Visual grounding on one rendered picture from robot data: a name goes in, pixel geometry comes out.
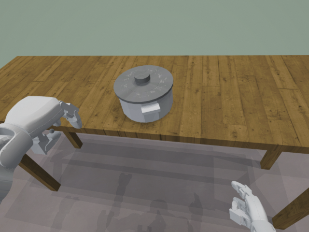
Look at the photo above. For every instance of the robot left hand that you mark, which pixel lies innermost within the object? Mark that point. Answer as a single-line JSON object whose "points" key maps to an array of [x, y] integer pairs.
{"points": [[35, 114]]}

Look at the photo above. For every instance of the table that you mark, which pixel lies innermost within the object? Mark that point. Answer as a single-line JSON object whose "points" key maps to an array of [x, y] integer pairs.
{"points": [[246, 101]]}

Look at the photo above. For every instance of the right robot forearm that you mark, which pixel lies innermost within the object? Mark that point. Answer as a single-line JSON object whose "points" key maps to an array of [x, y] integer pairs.
{"points": [[261, 226]]}

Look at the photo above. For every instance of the lid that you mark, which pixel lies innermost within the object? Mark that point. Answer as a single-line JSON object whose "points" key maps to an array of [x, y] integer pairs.
{"points": [[159, 85]]}

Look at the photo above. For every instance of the knob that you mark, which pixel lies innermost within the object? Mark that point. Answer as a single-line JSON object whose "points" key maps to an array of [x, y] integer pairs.
{"points": [[142, 76]]}

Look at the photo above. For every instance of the pot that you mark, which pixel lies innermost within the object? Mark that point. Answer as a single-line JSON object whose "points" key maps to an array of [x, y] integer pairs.
{"points": [[148, 112]]}

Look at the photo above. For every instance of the left robot forearm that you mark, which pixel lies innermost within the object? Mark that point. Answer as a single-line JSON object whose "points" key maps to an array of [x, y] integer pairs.
{"points": [[14, 143]]}

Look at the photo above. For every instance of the robot right hand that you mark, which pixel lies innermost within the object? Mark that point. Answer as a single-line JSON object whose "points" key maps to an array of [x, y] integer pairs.
{"points": [[244, 213]]}

